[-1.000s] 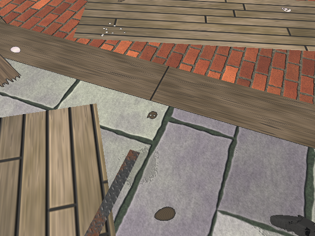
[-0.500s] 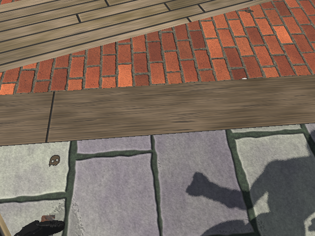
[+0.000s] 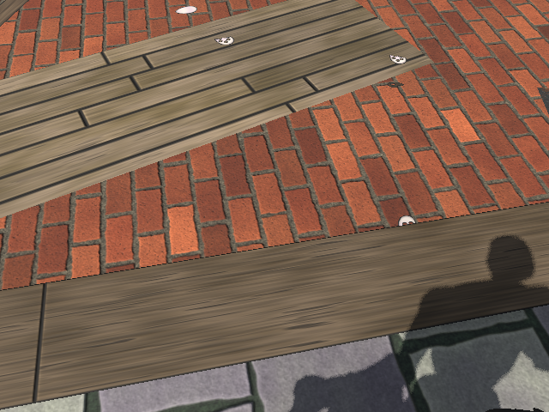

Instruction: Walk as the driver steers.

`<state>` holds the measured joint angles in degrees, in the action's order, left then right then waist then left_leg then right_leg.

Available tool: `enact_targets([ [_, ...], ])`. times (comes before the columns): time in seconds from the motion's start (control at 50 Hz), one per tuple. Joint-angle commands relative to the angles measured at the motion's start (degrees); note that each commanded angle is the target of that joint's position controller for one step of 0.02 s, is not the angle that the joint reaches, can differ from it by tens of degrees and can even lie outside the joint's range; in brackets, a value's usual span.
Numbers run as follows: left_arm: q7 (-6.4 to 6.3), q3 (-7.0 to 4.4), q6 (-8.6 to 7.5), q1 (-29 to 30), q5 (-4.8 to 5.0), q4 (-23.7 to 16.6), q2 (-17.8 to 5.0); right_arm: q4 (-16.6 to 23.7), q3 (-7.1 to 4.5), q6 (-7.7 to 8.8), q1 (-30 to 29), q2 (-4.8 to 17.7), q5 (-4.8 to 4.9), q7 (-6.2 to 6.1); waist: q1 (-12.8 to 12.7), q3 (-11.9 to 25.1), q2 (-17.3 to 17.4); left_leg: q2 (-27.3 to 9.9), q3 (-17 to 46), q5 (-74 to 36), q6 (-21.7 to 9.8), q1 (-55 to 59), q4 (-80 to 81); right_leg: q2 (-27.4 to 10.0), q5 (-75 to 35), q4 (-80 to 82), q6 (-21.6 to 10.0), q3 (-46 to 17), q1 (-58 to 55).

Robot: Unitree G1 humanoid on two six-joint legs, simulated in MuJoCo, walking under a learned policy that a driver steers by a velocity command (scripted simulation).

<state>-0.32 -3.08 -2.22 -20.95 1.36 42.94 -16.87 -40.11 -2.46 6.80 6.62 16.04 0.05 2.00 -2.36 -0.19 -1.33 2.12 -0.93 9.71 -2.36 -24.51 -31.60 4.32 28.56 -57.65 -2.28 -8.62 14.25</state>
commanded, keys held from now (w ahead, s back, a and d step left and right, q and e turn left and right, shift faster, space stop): w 1.00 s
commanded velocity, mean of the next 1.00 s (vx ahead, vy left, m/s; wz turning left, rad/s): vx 0.50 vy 0.00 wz -0.04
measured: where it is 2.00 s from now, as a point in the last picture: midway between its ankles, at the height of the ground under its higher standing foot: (301, 250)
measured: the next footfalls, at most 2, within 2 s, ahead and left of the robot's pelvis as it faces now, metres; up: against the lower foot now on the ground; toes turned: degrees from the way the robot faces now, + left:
right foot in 0.44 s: +0.39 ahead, -0.15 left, +0.00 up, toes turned -2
left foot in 0.94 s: +0.72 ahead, +0.07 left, +0.00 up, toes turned +1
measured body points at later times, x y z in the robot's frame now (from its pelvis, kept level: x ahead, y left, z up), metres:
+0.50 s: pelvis +0.27 -0.05 +0.00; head +0.30 -0.05 +0.45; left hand +0.49 +0.18 -0.07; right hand +0.27 -0.31 -0.14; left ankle +0.10 +0.10 -0.68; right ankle +0.35 -0.14 -0.73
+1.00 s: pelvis +0.58 -0.02 +0.00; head +0.60 -0.02 +0.45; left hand +0.55 +0.23 -0.14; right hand +0.80 -0.25 -0.08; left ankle +0.68 +0.07 -0.73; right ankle +0.37 -0.14 -0.68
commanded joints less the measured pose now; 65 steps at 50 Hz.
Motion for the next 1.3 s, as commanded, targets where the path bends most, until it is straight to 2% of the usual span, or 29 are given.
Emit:
enact_targets([
  [0.02,-0.03,-1.41,-1.6,6.0,-0.17,-6.7,-7.9,0.2,-2.22,-0.75,10.6,7.4,0.01,-0.37,6.4,2.4,4.5,-19.4,29.6,12.7,-10.7,27.3,16.7,-6.2,-5.9,-13.8,0.4,1.6,30.3],
  [0.06,0.32,-1.43,-1.72,5.9,-0.84,-6.8,-5.9,0.3,-1.52,-0.76,7.9,5.8,-0.82,-0.53,3.5,0.2,6.1,-15.6,22.7,3.7,-10.1,19.6,19.3,-9.3,-10.6,-7.8,0.8,2.5,25.5],
  [0.1,0.47,-1.07,-1.46,4.7,-0.72,-6.2,-4.0,-0.4,-1.48,-0.47,8.0,5.8,-0.32,-0.59,2.6,0.8,7.3,-14.3,18.4,-2.4,-10.7,17.5,20.9,-9.8,-11.7,-4.2,1.5,4.0,23.4],
  [0.22,0.93,0.17,-2.07,14.4,-1.1,-8.3,-1.3,-3.0,-2.24,-1.15,11.2,9.1,0.64,-1.3,5.3,-1.1,5.5,-12.4,8.7,-12.1,-9.7,17.0,23.2,-9.8,-27.3,15.6,3.2,6.6,22.5],
  [0.32,2.22,0.13,-2.75,22.0,-0.26,-10.4,-1.8,-5.8,-2.36,-2.3,16.0,10.0,1.23,-1.43,7.7,-2.9,5.5,-14.3,7.8,-12.4,-8.7,21.0,21.1,-7.6,-31.1,25.0,2.2,7.7,19.8],
  [0.38,2.85,-0.38,-3.0,21.8,-0.29,-11.0,-3.1,-6.7,-2.81,-3.21,16.1,11.2,1.48,-1.85,6.0,-2.5,6.2,-16.5,8.5,-18.2,-7.4,25.7,17.3,-6.6,-25.4,28.2,-0.1,8.1,17.4],
  [0.4,3.11,0.58,-2.86,15.0,-7.0,-8.3,-3.8,-7.7,-0.38,-0.83,16.3,7.3,-7.36,0.75,2.6,0.0,6.3,-16.9,7.9,-21.1,-8.2,27.4,15.7,-6.0,-30.7,27.9,-1.7,8.1,11.9],
  [0.42,3.12,-1.09,-3.0,12.0,-6.05,-7.8,-6.6,-7.8,-0.96,-0.07,15.1,7.9,-6.49,1.67,0.0,1.7,4.8,-14.2,5.4,-26.9,-6.8,23.9,9.8,-4.7,-30.4,29.3,-3.6,9.8,2.1],
  [0.44,2.68,-2.31,-3.43,6.3,-4.82,-6.6,-10.0,-8.0,-0.44,0.39,15.9,6.9,-6.08,2.38,-2.6,8.8,0.7,-8.4,1.3,-25.8,-3.6,16.3,-1.7,-5.1,-29.6,26.1,-7.2,9.1,-14.7],
  [0.46,2.01,-2.2,-3.3,-5.6,-4.46,-4.9,-11.8,-6.5,1.9,1.2,25.5,0.0,-6.32,2.7,-2.1,25.4,-11.7,0.5,0.2,-1.3,0.6,-4.7,-20.8,-18.1,-27.7,27.8,-21.3,-13.8,-46.7],
  [0.48,1.35,-1.06,-2.99,-15.3,-5.2,-1.6,-7.3,-6.9,1.77,1.51,20.4,2.4,-5.24,4.04,-8.1,23.2,-9.5,4.4,4.8,21.7,0.2,-18.6,-32.7,-23.9,-8.5,39.3,-21.0,-31.9,-49.8],
  [0.5,0.94,-1.3,-3.91,-13.4,-5.3,0.4,-7.2,-4.9,0.96,1.38,9.8,4.0,-3.56,3.36,-8.4,5.2,-6.5,0.2,8.3,16.6,-1.8,-27.5,-39.3,-21.8,3.8,42.8,-13.7,-27.0,-36.4],
  [0.52,0.93,-0.99,-4.29,-6.7,-4.57,0.1,-6.4,-5.0,0.81,1.51,7.9,4.9,-3.52,1.7,-4.9,-0.8,-5.5,-3.6,7.0,11.8,-2.5,-26.0,-40.0,-21.0,0.7,44.0,-12.2,-21.1,-23.9],
  [0.56,0.83,1.5,-4.42,0.1,-4.36,-0.6,0.1,-5.3,1.61,0.84,9.4,3.7,-5.84,0.34,0.9,0.6,-3.5,-8.0,7.1,6.7,-3.3,-16.8,-35.5,-19.6,-13.0,46.4,-12.5,-13.2,-11.7],
  [0.58,0.59,1.99,-4.46,3.5,-4.61,-1.8,1.2,-5.2,2.1,0.04,9.3,2.5,-6.13,0.29,3.0,1.2,-2.8,-8.8,6.6,6.9,-2.6,-12.9,-33.5,-19.2,-15.8,48.4,-12.5,-11.2,-6.6],
  [0.68,1.85,0.61,-5.67,3.0,-6.72,-1.6,-3.0,-3.6,3.08,-1.92,3.3,0.4,-4.78,1.33,2.1,-0.4,-0.4,-8.6,2.5,-7.6,1.1,-14.1,-18.2,-15.7,-27.8,51.1,-13.9,-0.1,-1.6],
  [0.78,5.02,0.35,-5.12,-4.5,-5.9,3.5,-4.0,-0.1,2.92,-3.23,-4.7,1.5,-4.23,1.82,-0.3,-2.9,-2.1,-5.8,1.0,-17.5,0.7,-9.8,-6.0,-15.9,-31.3,48.2,-13.4,2.7,-2.6],
  [0.88,4.47,-0.04,-4.2,-7.7,-5.65,7.3,-5.2,2.5,2.04,-3.04,-11.5,3.2,-3.4,0.83,-1.5,-3.7,-2.3,-3.7,-0.2,-11.2,-2.0,-11.5,2.2,-19.0,-38.0,45.0,-10.6,1.8,-18.7],
  [0.94,4.18,-0.37,-4.26,-6.5,-6.23,8.2,-6.8,0.6,-0.43,-1.86,-2.9,8.3,-1.42,0.15,4.3,3.7,-1.4,0.2,-3.7,-13.8,-7.2,13.9,1.5,-13.4,-61.4,31.7,-4.6,7.8,-12.8],
  [0.96,3.75,1.38,-4.76,-13.9,-7.32,8.2,-1.0,-2.2,-0.66,-1.39,7.9,10.1,-1.67,0.08,4.2,17.7,5.4,-7.6,5.0,-24.5,-15.7,41.2,-5.4,-8.3,-49.5,16.0,-0.7,9.6,1.0],
  [0.98,4.94,3.15,-5.45,-16.4,-7.95,7.3,1.8,-4.9,-0.97,-1.87,22.0,10.0,-1.79,-0.54,9.8,28.3,14.3,-22.6,31.7,-12.7,-26.4,62.5,5.6,0.9,-11.7,-1.3,2.8,9.4,20.3],
  [1.0,5.81,1.31,-4.78,-4.3,-5.48,6.5,-2.2,-9.3,-0.85,-1.71,30.9,7.4,-3.46,-1.08,15.1,18.7,7.6,-21.7,37.0,2.1,-19.5,56.8,13.6,0.1,2.3,-13.0,0.6,3.5,29.4],
  [1.02,4.92,0.8,-4.93,2.9,-4.26,4.5,-2.3,-9.3,-1.66,-0.69,24.9,9.1,-3.13,-1.48,12.3,4.1,6.7,-20.1,30.5,10.6,-14.2,42.5,16.1,-4.5,-1.9,-16.5,-1.1,2.1,34.6],
  [1.04,3.53,0.57,-5.14,3.7,-5.46,4.8,-3.4,-8.2,-1.08,-0.53,18.0,6.3,-2.79,-1.83,9.3,0.4,5.6,-18.6,25.2,7.2,-13.4,31.1,18.3,-7.8,-6.0,-13.4,-2.0,2.0,31.1],
  [1.06,2.7,1.07,-5.09,3.3,-6.92,4.7,-2.0,-7.9,0.24,-0.58,14.7,2.9,-2.35,-1.86,6.0,1.7,5.1,-17.3,21.1,0.9,-13.5,25.3,20.0,-9.8,-8.9,-10.4,-2.6,2.2,26.3],
  [1.1,2.62,2.19,-4.09,3.9,-7.32,4.9,1.6,-6.4,1.14,-0.32,9.7,-0.2,-2.64,-1.91,2.4,1.8,3.3,-16.2,16.4,-4.5,-13.5,17.2,23.6,-11.4,-10.4,-6.9,-1.7,3.3,20.6],
  [1.16,3.11,2.22,-2.98,6.7,-6.17,4.3,1.3,-6.2,0.1,0.87,9.9,2.4,-3.54,-1.26,2.2,-0.1,3.3,-14.1,10.3,-7.4,-13.7,13.2,26.0,-11.4,-16.5,1.7,0.7,6.0,22.2],
  [1.28,4.09,2.55,-1.66,16.4,-6.14,0.6,1.4,-9.7,0.07,0.7,16.4,3.1,-4.3,2.57,3.7,-1.1,4.8,-11.4,3.6,-16.8,-12.9,7.1,22.1,-8.2,-35.5,17.0,1.0,9.1,14.6],
  [1.3,4.12,2.46,-1.67,14.7,-6.43,0.7,0.8,-10.2,0.17,0.72,16.5,3.3,-5.3,2.92,2.4,-1.5,5.7,-13.5,4.8,-17.8,-13.0,8.4,20.2,-9.1,-38.1,12.9,0.6,6.5,14.9],
])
